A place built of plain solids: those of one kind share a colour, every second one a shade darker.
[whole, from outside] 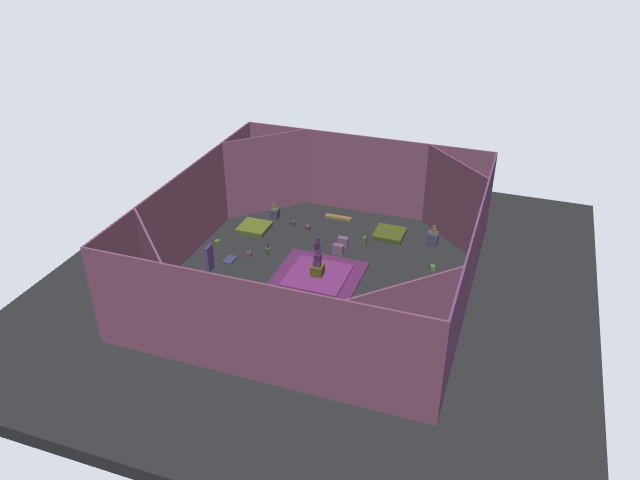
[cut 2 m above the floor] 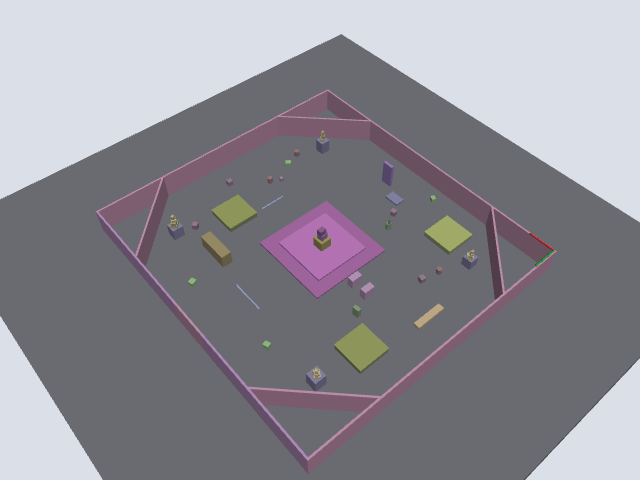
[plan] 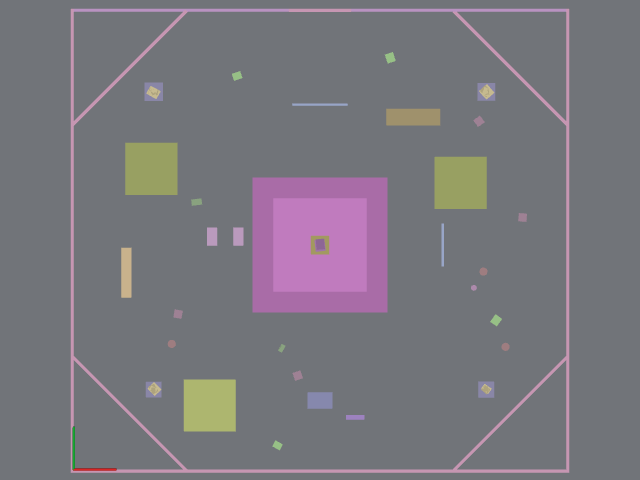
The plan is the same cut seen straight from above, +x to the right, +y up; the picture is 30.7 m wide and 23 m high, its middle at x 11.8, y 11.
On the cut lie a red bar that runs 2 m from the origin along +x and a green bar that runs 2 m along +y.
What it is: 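An eight-sided hall in a rectangle of 23.6 x 21.9 m, 7.2 m high, its corners cut by slanting walls that take 5.5 m off each side; a stepped base 6.5 m square of two risers of 0.144 m all round, treads 1.00 m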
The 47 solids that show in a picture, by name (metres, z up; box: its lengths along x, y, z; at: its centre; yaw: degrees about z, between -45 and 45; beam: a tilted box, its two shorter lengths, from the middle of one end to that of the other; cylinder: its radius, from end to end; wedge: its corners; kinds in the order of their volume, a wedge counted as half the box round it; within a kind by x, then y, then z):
{
 "wall_1": {"box": [0.15, 22.23, 7.28], "at": [-0.07, 10.96, 3.59]},
 "wall_2": {"box": [0.15, 7.72, 7.28], "at": [2.68, 2.68, 3.59], "yaw": 45.0},
 "wall_3": {"box": [7.72, 0.15, 7.28], "at": [2.68, 19.25, 3.59], "yaw": 45.0},
 "wall_4": {"box": [23.9, 0.15, 7.28], "at": [11.8, -0.07, 3.59]},
 "wall_5": {"box": [3.0, 0.15, 7.28], "at": [11.8, 22.0, 3.59]},
 "wall_6": {"box": [0.15, 7.72, 7.28], "at": [20.92, 2.68, 3.59], "yaw": -45.0},
 "wall_7": {"box": [7.72, 0.15, 7.28], "at": [20.92, 19.25, 3.59], "yaw": -45.0},
 "wall_8": {"box": [0.15, 22.23, 7.28], "at": [23.68, 10.96, 3.59]},
 "window_wall_1": {"box": [10.3, 0.15, 7.28], "at": [5.15, 22.0, 3.59]},
 "window_wall_2": {"box": [10.3, 0.15, 7.28], "at": [18.45, 22.0, 3.59]},
 "base_1": {"box": [6.48, 6.48, 0.19], "at": [11.8, 10.76, 0.05]},
 "base_2": {"box": [4.49, 4.49, 0.34], "at": [11.8, 10.76, 0.12]},
 "bench_1": {"box": [2.44, 2.44, 0.43], "at": [3.72, 14.41, 0.17]},
 "bench_2": {"box": [2.44, 2.44, 0.43], "at": [6.52, 3.07, 0.17]},
 "bench_3": {"box": [2.44, 2.44, 0.43], "at": [18.54, 13.74, 0.17]},
 "niche_base_1": {"box": [0.76, 0.76, 0.88], "at": [3.83, 3.83, 0.39]},
 "niche_base_2": {"box": [0.89, 0.89, 1.11], "at": [3.83, 18.1, 0.51]},
 "niche_base_3": {"box": [0.77, 0.77, 1.13], "at": [19.77, 3.83, 0.52]},
 "niche_base_4": {"box": [0.85, 0.85, 1.02], "at": [19.77, 18.1, 0.46]},
 "desk_1": {"box": [2.6, 0.8, 1.13], "at": [16.27, 16.89, 0.52]},
 "bench_top_1": {"box": [2.5, 2.5, 0.07], "at": [3.72, 14.41, 0.41]},
 "bench_top_2": {"box": [2.5, 2.5, 0.07], "at": [6.52, 3.07, 0.41]},
 "bench_top_3": {"box": [2.5, 2.5, 0.07], "at": [18.54, 13.74, 0.41]},
 "pinch_1": {"box": [0.5, 0.88, 0.87], "at": [6.63, 11.16, 0.39]},
 "pinch_2": {"box": [0.5, 0.88, 0.87], "at": [7.89, 11.16, 0.39]},
 "centre_base_1": {"box": [0.9, 0.9, 0.84], "at": [11.8, 10.76, 0.66]},
 "totem_over_1": {"box": [0.9, 0.24, 2.15], "at": [13.49, 2.5, 1.02]},
 "ottoman_1": {"box": [0.4, 0.4, 0.47], "at": [5.0, 7.45, 0.18], "yaw": -9.8},
 "ottoman_2": {"box": [0.4, 0.4, 0.47], "at": [10.74, 4.5, 0.18], "yaw": 18.1},
 "ottoman_3": {"box": [0.4, 0.4, 0.47], "at": [19.42, 16.69, 0.18], "yaw": 35.5},
 "ottoman_4": {"box": [0.4, 0.4, 0.47], "at": [21.51, 12.08, 0.18], "yaw": -5.0},
 "bench_upholstered_1": {"box": [0.5, 2.4, 0.25], "at": [2.52, 9.43, 0.33]},
 "box_cardboard_1": {"box": [0.43, 0.36, 0.45], "at": [7.83, 18.86, 0.17], "yaw": 18.4},
 "box_cardboard_2": {"box": [0.41, 0.33, 0.4], "at": [9.77, 1.16, 0.15], "yaw": -28.1},
 "box_cardboard_3": {"box": [0.41, 0.46, 0.4], "at": [15.17, 19.73, 0.15], "yaw": 18.1},
 "box_cardboard_4": {"box": [0.4, 0.45, 0.38], "at": [20.24, 7.15, 0.14], "yaw": -35.1},
 "centre_1": {"box": [0.49, 0.56, 0.49], "at": [11.8, 10.74, 1.32], "yaw": 7.7},
 "centre_2": {"box": [0.41, 0.51, 0.49], "at": [11.82, 10.8, 1.82], "yaw": 4.5},
 "pallet_1": {"box": [1.2, 0.8, 0.19], "at": [11.8, 3.31, 0.05]},
 "drum_1": {"cylinder": 0.2, "from": [4.7, 6.02, 0.0], "to": [4.7, 6.02, 0.46]},
 "drum_2": {"cylinder": 0.2, "from": [19.63, 9.49, 0.0], "to": [19.63, 9.49, 0.46]},
 "drum_3": {"cylinder": 0.2, "from": [20.69, 5.88, 0.0], "to": [20.69, 5.88, 0.46]},
 "suitcase_1": {"box": [0.5, 0.3, 0.85], "at": [5.89, 12.82, 0.38], "yaw": 6.4},
 "niche_1": {"box": [0.56, 0.44, 0.13], "at": [3.82, 18.07, 1.13], "yaw": -28.7},
 "niche_2": {"box": [0.46, 0.51, 0.15], "at": [3.86, 3.86, 0.91], "yaw": 44.4},
 "beam_1": {"box": [2.67, 0.12, 0.1], "at": [11.8, 17.49, 0.0]},
 "beam_2": {"box": [0.12, 2.07, 0.11], "at": [17.68, 10.76, 0.01]}
}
